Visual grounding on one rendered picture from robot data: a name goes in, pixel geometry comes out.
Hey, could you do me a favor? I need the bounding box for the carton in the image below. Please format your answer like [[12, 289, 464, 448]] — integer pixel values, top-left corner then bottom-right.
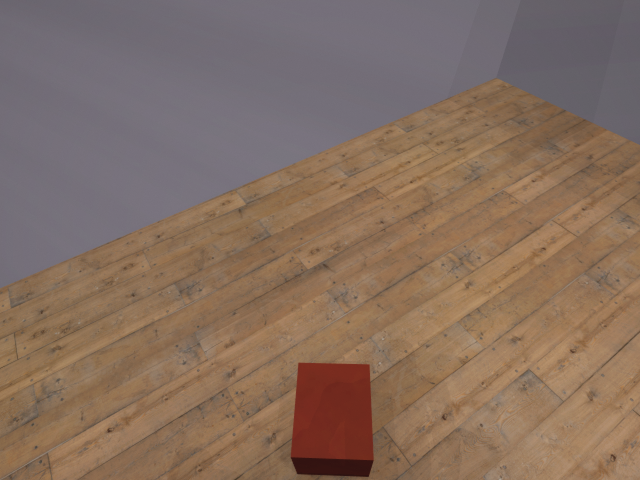
[[291, 363, 374, 477]]

